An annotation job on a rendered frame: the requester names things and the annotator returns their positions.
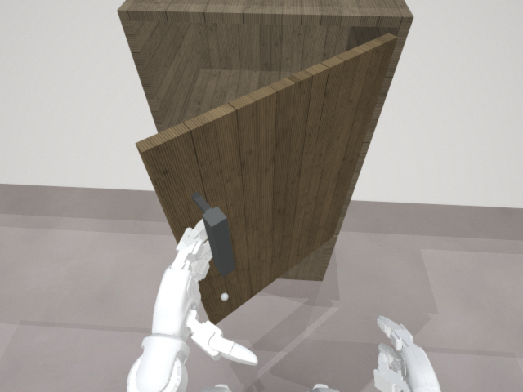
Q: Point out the cupboard door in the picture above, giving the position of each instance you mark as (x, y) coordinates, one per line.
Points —
(278, 163)

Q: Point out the right robot hand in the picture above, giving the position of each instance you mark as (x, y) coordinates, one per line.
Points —
(411, 369)

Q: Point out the handle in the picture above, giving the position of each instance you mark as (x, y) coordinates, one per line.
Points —
(216, 225)

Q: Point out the robot left forearm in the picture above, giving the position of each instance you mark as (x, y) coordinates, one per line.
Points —
(161, 368)

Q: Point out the left robot hand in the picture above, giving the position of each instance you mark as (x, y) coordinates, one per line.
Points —
(179, 290)

